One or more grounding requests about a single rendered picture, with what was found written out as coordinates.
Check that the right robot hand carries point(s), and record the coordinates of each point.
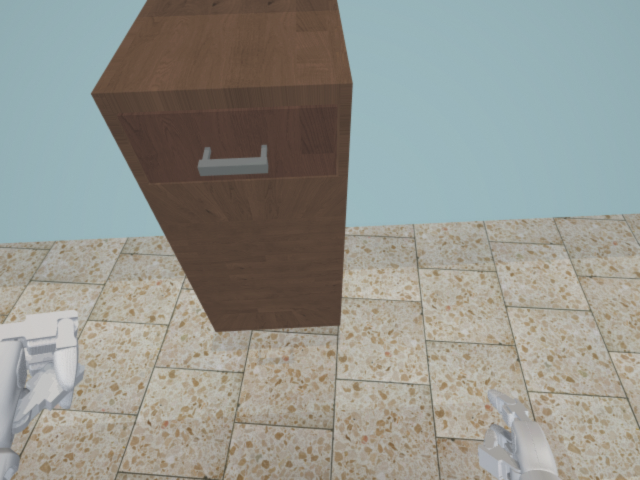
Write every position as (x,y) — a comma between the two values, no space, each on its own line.
(524,449)

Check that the handle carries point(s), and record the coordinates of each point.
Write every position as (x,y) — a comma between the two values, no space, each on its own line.
(233,166)

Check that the drawer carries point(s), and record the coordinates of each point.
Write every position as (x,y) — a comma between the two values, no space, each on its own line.
(301,140)

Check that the cabinet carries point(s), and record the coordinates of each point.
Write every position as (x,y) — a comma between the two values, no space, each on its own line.
(262,253)

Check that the left robot hand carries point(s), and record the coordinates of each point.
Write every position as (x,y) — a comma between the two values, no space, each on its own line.
(47,346)

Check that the robot left forearm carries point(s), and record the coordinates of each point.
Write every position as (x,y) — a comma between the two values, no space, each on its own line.
(9,463)

